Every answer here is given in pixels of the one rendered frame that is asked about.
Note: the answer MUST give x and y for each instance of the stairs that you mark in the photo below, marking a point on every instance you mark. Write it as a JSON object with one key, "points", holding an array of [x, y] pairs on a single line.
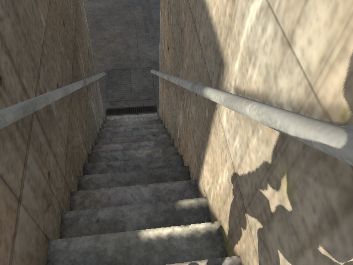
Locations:
{"points": [[136, 204]]}

